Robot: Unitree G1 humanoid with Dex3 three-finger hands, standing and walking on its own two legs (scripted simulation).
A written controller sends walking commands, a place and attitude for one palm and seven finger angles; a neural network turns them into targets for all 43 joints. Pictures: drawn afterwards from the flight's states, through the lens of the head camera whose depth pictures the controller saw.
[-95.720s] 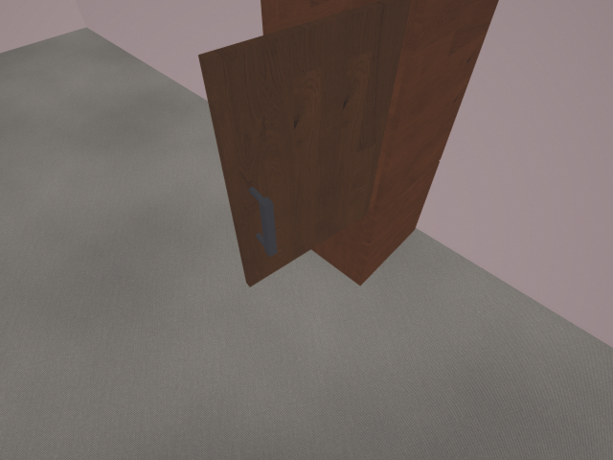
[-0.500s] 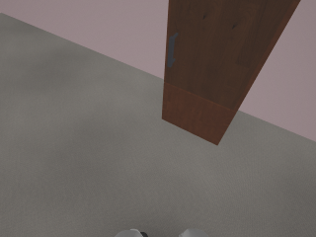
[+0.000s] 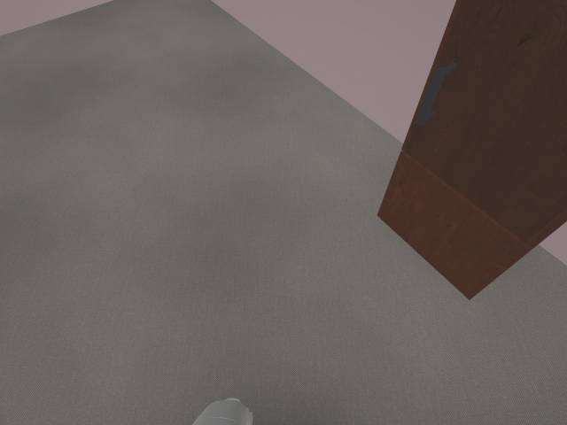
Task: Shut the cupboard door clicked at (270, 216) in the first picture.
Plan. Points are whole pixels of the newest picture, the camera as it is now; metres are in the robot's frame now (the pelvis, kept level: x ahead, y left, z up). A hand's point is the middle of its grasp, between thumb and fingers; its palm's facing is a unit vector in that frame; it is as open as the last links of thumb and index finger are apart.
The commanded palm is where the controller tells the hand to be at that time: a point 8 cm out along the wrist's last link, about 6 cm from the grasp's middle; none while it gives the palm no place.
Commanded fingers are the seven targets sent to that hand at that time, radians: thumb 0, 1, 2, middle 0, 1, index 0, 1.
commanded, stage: walk to a spot facing it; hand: left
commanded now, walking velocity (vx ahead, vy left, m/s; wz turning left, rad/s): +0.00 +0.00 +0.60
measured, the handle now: (435, 95) +0.85 -0.34 -0.09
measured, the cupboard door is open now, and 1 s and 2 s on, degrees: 0 0 0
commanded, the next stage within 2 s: turn to face it in 0.80 s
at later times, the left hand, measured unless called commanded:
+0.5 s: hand out of the picture +0.08 +0.20 -0.15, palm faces +0.32 -0.90 -0.30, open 7.4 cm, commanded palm none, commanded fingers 0.00 0.90 0.90 -0.20 -0.30 -0.20 -0.30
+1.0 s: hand out of the picture +0.08 +0.26 -0.18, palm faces +0.61 -0.76 -0.23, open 7.4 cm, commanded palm none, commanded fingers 0.00 0.90 0.90 -0.20 -0.30 -0.20 -0.30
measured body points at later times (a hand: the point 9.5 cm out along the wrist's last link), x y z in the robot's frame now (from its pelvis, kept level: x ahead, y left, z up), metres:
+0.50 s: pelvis +0.07 -0.02 +0.00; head +0.11 -0.04 +0.45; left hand +0.06 +0.25 -0.12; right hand +0.20 -0.25 -0.16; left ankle -0.01 +0.11 -0.64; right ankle +0.11 -0.11 -0.74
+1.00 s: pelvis +0.19 +0.09 -0.01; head +0.23 +0.13 +0.43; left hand +0.05 +0.30 -0.17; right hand +0.43 -0.04 -0.14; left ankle +0.19 +0.17 -0.74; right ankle +0.24 -0.06 -0.66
